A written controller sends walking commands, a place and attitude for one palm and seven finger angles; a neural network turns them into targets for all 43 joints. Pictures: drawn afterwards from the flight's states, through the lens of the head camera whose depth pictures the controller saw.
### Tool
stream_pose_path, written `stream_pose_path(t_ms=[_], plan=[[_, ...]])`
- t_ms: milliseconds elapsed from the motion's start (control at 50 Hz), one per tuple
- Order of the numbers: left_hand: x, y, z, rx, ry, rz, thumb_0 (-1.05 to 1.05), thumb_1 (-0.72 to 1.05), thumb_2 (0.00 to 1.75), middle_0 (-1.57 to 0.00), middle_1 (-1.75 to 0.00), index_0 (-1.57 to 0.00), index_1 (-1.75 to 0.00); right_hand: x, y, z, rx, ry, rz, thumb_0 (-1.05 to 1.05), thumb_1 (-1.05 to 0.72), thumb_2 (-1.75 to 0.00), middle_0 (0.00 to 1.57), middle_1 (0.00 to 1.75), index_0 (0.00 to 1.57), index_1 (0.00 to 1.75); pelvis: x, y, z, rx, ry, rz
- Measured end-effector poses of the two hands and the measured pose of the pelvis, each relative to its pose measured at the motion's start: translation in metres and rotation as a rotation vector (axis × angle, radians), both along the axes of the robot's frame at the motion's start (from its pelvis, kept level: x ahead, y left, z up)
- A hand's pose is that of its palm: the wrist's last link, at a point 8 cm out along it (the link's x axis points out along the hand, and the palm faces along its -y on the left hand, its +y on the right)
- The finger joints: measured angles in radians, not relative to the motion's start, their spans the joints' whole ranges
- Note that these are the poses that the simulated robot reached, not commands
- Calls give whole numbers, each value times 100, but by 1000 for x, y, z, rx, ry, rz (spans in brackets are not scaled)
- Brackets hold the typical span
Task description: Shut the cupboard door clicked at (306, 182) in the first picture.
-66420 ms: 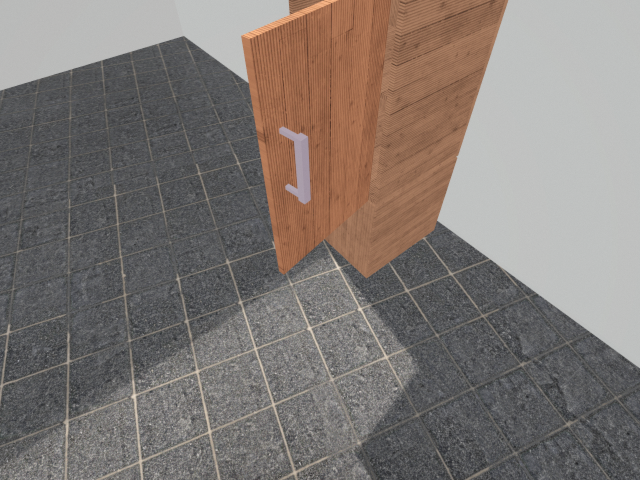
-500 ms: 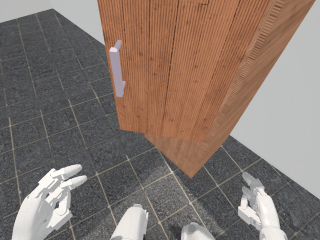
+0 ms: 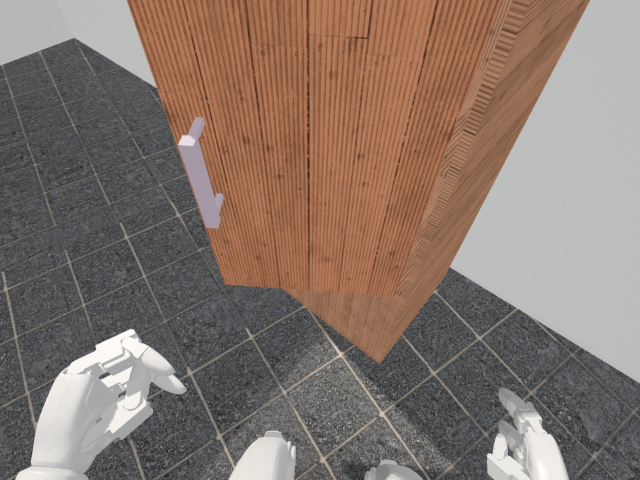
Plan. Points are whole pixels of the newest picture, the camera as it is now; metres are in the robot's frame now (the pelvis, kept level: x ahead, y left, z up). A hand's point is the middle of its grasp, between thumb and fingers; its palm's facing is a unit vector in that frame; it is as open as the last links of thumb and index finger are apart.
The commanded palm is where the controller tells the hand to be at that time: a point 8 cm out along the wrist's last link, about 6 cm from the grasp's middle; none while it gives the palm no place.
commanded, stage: raise the hand and make a fist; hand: left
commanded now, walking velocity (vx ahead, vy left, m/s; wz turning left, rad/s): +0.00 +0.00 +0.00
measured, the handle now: (205, 176) +0.48 +0.20 +0.09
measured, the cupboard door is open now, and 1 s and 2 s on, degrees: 36 36 36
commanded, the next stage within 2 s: bring the fist close to the handle in 0.94 s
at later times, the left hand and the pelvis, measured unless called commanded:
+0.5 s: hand (142, 360) +0.22 +0.20 +0.09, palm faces -0.01 -1.00 -0.05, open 3.1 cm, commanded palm +0.21 +0.25 +0.10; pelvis +0.01 +0.01 +0.02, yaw +0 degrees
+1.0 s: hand (156, 351) +0.23 +0.19 +0.09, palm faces -0.01 -1.00 -0.05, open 3.1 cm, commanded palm +0.21 +0.25 +0.10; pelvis +0.01 +0.01 +0.03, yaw +0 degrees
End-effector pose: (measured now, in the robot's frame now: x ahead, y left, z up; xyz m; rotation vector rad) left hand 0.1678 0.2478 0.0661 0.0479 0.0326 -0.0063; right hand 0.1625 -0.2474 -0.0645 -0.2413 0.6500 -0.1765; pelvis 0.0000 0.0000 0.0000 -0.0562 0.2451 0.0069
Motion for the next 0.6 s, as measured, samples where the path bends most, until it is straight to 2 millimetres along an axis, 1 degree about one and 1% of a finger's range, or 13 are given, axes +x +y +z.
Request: stream_pose_path(t_ms=[40, 80, 120, 220, 260, 300, 360, 400, 440, 540, 600], plan=[[4, -3, -4, -9, 27, -27, 2, 90, 90, -96, -113, -96, -113, 4, 3, 3, 3, -13, -1, 2, -91, -90, 20, 30, 20, 30, 0, 2, 1, 0, -1, -2], [8, -4, -4, -13, 42, -35, 2, 90, 90, -99, -117, -100, -117, 8, 8, 8, 10, -28, -1, 2, -91, -90, 20, 30, 20, 30, 0, 3, 3, 1, -4, -4], [11, -2, 1, -8, 35, -23, 2, 90, 90, -103, -121, -104, -121, 12, 14, 13, 19, -41, 4, 2, -91, -90, 20, 30, 20, 30, 1, 4, 6, 1, -10, -5], [15, 8, 22, 9, -30, 36, 2, 90, 90, -112, -131, -113, -131, 20, 30, 23, 44, -63, 41, 2, -91, -90, 20, 30, 20, 30, 5, 7, 13, -2, -27, 1], [17, 9, 24, 9, -34, 38, 2, 90, 90, -116, -135, -116, -135, 22, 34, 25, 51, -66, 57, 2, -90, -90, 20, 30, 20, 30, 5, 9, 15, -4, -31, 4], [20, 7, 21, 4, -15, 25, 2, 90, 90, -119, -139, -120, -138, 22, 37, 27, 54, -65, 69, 2, -90, -90, 20, 30, 20, 30, 5, 10, 16, -5, -35, 6], [24, 3, 14, -8, 29, -8, 2, 90, 90, -123, -143, -124, -143, 21, 39, 29, 50, -58, 77, 1, -90, -90, 20, 31, 20, 30, 6, 11, 18, -6, -39, 7], [27, 1, 12, -13, 43, -21, 2, 90, 90, -125, -145, -126, -145, 19, 38, 30, 43, -50, 75, 1, -90, -90, 20, 31, 20, 30, 6, 11, 20, -5, -43, 6], [30, 2, 16, -10, 30, -21, 2, 90, 90, -127, -147, -127, -146, 16, 36, 31, 35, -41, 71, 1, -90, -90, 20, 31, 20, 30, 7, 11, 21, -5, -47, 4], [39, 8, 35, 9, -49, 10, 2, 90, 90, -129, -149, -129, -149, 10, 32, 32, 27, -19, 62, 2, -90, -90, 20, 31, 20, 30, 9, 12, 25, -5, -56, 5], [45, 8, 38, 13, -49, 8, 2, 90, 90, -129, -150, -130, -149, 7, 29, 31, 31, -9, 55, 2, -90, -90, 20, 30, 20, 30, 10, 13, 26, -3, -59, 6]])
